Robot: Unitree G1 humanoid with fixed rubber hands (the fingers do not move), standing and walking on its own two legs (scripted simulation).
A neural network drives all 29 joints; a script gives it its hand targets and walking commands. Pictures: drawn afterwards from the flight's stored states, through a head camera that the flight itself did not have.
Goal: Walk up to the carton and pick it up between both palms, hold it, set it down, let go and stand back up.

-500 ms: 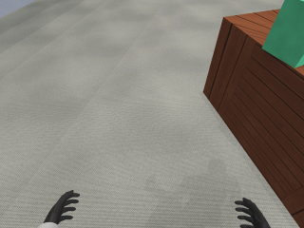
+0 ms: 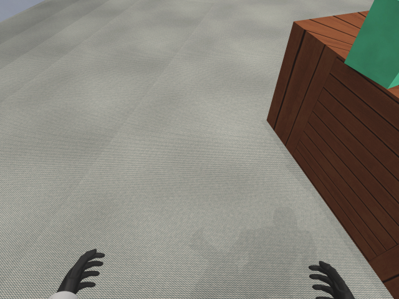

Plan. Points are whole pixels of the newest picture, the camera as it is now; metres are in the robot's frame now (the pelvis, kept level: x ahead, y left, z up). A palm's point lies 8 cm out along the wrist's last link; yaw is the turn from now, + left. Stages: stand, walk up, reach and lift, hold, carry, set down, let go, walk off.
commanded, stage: stand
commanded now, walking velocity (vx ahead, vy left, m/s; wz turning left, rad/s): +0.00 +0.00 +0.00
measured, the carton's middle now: out of the picture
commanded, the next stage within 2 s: walk up in 1.20 s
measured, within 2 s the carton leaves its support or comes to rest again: neither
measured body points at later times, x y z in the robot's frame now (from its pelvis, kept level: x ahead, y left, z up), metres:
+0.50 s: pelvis +0.00 +0.00 +0.00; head +0.01 +0.00 +0.45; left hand +0.17 +0.28 -0.07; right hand +0.15 -0.26 -0.09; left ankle -0.01 +0.12 -0.71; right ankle -0.01 -0.12 -0.71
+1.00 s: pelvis -0.01 +0.00 +0.00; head -0.01 +0.00 +0.45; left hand +0.16 +0.28 -0.07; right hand +0.14 -0.26 -0.09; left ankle -0.01 +0.12 -0.71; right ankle -0.01 -0.12 -0.71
